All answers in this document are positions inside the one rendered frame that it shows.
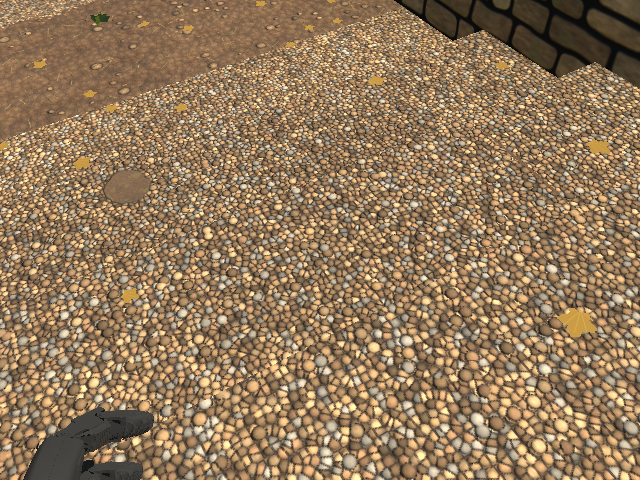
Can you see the left robot hand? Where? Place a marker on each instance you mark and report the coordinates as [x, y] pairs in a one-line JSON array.
[[60, 457]]

